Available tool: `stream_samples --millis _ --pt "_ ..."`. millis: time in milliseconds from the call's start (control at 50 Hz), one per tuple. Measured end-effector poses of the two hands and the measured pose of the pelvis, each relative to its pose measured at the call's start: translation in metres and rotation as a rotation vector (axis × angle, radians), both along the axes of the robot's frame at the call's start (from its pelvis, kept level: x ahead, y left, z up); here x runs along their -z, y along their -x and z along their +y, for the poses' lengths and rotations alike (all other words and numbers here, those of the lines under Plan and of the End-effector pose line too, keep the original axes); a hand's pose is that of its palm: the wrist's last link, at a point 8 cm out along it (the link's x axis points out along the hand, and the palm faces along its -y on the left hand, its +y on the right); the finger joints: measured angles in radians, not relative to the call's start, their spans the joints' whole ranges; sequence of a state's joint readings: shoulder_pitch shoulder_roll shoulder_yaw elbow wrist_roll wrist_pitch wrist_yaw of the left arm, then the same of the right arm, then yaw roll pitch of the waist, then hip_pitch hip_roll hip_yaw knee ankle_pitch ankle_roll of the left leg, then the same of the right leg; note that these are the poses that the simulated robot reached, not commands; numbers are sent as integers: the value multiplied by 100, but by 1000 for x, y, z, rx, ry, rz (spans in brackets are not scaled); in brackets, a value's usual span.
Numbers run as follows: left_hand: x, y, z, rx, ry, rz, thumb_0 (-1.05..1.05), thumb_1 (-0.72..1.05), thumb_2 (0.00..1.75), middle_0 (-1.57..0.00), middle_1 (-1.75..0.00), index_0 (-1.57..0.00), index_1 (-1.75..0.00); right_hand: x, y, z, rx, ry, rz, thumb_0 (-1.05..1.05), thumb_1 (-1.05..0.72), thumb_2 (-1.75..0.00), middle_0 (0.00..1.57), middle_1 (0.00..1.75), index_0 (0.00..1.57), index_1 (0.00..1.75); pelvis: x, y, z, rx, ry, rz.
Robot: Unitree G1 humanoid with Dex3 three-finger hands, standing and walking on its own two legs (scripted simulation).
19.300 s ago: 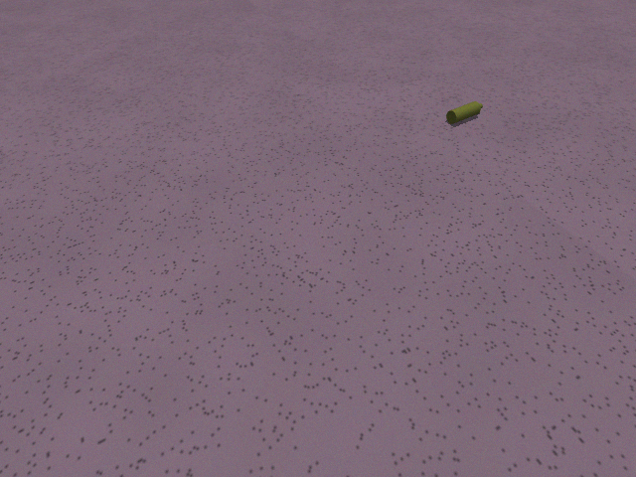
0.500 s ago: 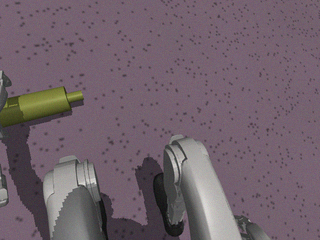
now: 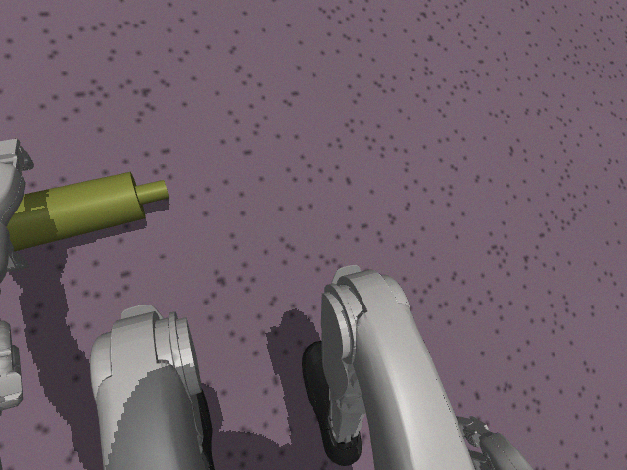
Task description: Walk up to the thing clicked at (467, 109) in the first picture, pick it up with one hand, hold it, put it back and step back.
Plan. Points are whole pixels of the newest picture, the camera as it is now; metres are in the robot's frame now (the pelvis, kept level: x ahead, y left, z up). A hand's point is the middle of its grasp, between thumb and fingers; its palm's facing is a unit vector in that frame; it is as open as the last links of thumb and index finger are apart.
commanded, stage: rise first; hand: left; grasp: from above
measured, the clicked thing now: (88, 207) +0.49 +0.27 -0.29
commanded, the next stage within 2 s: approach in 0.22 s
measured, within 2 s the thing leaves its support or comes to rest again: neither
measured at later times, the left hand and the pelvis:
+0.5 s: hand (15, 222) +0.44 +0.32 -0.18, palm faces -0.47 -0.07 -0.88, open 14.0 cm; pelvis +0.00 +0.00 +0.00, yaw +0 degrees
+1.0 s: hand (39, 210) +0.46 +0.30 -0.18, palm faces -0.49 -0.12 -0.86, open 14.2 cm; pelvis +0.00 -0.01 +0.00, yaw +0 degrees
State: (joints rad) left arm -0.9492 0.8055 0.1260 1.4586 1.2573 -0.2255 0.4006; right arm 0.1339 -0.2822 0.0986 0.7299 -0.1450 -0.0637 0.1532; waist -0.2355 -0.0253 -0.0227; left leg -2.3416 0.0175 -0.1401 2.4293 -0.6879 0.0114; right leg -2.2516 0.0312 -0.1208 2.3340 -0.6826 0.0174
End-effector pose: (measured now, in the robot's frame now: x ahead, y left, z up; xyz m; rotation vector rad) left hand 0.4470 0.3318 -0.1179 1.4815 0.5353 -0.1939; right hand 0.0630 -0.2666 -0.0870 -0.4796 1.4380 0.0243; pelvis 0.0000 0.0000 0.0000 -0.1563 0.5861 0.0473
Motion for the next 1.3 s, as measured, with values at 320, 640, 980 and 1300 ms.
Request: stream_samples --millis 320,640,980,1300 --pt "-1 0 -1 -3 -8 8 0 -50 99 -12 -104 -12 -104 -2 7 0 8 -2 11 0 -91 -90 20 30 20 30 -1 0 -1 -1 -3 2" --pt "0 -26 -50 103 19 -50 0 -53 102 -9 -104 -9 -105 -5 16 -2 18 9 1 0 -90 -89 20 30 21 30 1 1 -3 2 -7 4" --pt "5 -22 -39 -64 -20 59 0 -55 102 -8 -104 -8 -105 5 41 1 59 -59 36 0 -90 -89 20 30 20 30 3 4 -5 15 -24 -5" --pt "9 -19 -43 61 17 2 0 -57 103 -9 -102 -7 -103 -8 7 -3 3 9 -12 0 -90 -89 20 30 20 30 1 -2 -1 2 1 4"
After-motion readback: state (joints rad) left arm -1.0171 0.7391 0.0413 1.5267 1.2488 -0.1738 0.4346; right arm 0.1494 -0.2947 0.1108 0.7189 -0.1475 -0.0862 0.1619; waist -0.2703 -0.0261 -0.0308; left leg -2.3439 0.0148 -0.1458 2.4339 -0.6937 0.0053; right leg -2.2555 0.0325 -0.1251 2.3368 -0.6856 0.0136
